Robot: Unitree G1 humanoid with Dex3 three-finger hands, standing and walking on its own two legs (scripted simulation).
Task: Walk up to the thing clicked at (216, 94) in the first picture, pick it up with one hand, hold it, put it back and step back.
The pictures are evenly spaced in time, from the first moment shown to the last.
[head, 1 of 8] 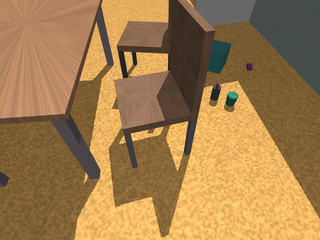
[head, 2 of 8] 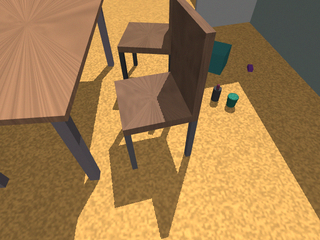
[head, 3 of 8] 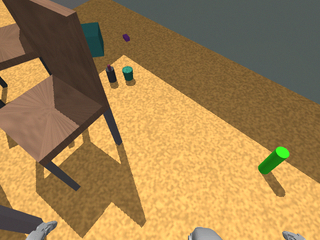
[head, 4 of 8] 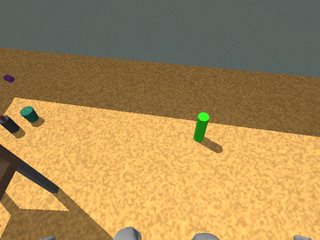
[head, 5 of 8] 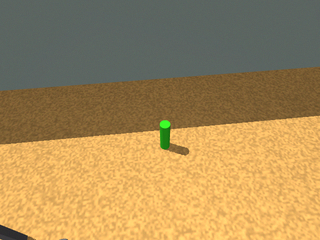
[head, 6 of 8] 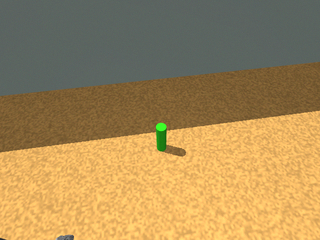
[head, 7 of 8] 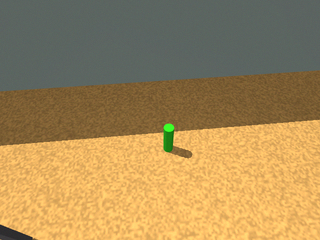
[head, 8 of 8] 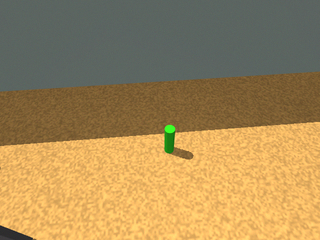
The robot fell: no
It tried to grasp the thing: no
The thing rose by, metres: 0.00
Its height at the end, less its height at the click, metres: +0.00
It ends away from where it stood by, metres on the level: 0.00
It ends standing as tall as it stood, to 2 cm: yes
